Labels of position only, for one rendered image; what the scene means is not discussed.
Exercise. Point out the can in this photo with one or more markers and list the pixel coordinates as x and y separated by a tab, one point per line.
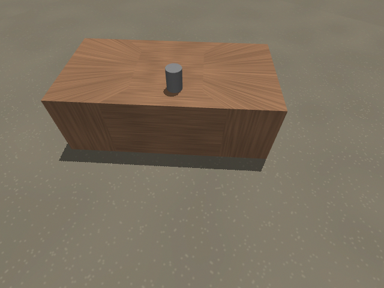
174	77

